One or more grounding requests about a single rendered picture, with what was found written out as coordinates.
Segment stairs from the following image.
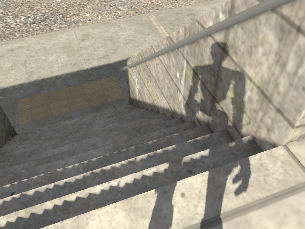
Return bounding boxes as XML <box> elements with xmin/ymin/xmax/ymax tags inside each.
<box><xmin>0</xmin><ymin>103</ymin><xmax>263</xmax><ymax>229</ymax></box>

